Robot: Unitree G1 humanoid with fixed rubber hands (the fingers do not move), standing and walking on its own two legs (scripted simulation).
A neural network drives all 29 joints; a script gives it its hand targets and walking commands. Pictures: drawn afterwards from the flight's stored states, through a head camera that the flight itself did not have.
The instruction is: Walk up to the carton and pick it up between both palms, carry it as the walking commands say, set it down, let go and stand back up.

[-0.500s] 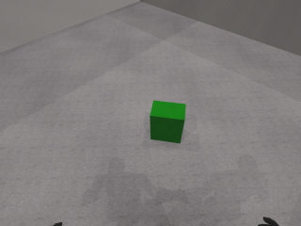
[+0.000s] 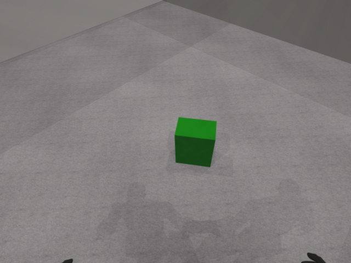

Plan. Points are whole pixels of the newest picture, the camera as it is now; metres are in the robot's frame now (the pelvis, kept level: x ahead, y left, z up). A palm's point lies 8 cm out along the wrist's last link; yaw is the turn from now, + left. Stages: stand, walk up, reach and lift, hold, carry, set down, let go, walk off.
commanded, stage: walk up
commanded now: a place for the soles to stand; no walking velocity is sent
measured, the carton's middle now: (195, 143) +0.90 -0.09 -0.63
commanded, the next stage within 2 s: none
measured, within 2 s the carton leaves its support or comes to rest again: neither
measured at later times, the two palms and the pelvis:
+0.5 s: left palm (80, 253) +0.17 +0.26 -0.10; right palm out of the picture +0.14 -0.42 -0.10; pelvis +0.09 -0.08 -0.02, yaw -7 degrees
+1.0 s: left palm (115, 161) +0.42 +0.22 -0.09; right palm out of the picture +0.23 -0.45 -0.11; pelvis +0.27 -0.10 -0.03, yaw -12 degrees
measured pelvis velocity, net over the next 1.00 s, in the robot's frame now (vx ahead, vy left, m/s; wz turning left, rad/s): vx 0.27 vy -0.10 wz -0.21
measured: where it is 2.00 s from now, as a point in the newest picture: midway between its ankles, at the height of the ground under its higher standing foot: (199, 232)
